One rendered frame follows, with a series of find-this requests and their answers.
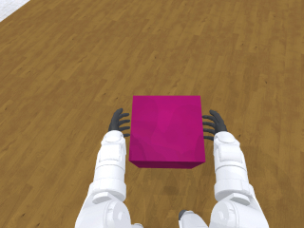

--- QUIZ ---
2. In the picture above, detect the robot right hand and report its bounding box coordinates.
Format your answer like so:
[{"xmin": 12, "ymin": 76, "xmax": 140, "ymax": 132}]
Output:
[{"xmin": 201, "ymin": 109, "xmax": 228, "ymax": 141}]

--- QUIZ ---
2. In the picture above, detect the robot left upper arm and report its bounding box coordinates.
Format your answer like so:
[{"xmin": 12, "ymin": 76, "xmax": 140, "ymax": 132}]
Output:
[{"xmin": 75, "ymin": 199, "xmax": 132, "ymax": 228}]

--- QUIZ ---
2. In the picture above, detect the carton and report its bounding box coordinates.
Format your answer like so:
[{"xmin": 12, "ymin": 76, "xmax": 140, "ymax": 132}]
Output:
[{"xmin": 128, "ymin": 95, "xmax": 206, "ymax": 169}]

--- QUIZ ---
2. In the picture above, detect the robot right thigh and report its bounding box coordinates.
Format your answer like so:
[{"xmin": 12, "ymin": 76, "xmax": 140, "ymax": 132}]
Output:
[{"xmin": 179, "ymin": 214, "xmax": 209, "ymax": 228}]

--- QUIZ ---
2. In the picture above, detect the robot left hand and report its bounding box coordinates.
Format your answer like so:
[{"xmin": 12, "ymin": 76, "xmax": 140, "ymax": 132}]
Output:
[{"xmin": 107, "ymin": 108, "xmax": 130, "ymax": 137}]

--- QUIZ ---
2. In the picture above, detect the right robot forearm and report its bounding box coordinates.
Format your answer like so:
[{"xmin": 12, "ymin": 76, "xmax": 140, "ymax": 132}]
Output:
[{"xmin": 213, "ymin": 131, "xmax": 264, "ymax": 216}]

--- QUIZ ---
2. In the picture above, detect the left robot forearm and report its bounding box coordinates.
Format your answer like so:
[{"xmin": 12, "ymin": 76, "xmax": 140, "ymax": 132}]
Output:
[{"xmin": 74, "ymin": 130, "xmax": 126, "ymax": 228}]

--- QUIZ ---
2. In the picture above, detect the robot right upper arm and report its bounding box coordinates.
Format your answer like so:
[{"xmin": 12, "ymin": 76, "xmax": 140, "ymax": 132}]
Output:
[{"xmin": 209, "ymin": 199, "xmax": 269, "ymax": 228}]

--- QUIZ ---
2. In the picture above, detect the right robot shin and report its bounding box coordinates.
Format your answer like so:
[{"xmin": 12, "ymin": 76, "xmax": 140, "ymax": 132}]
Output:
[{"xmin": 181, "ymin": 211, "xmax": 194, "ymax": 217}]

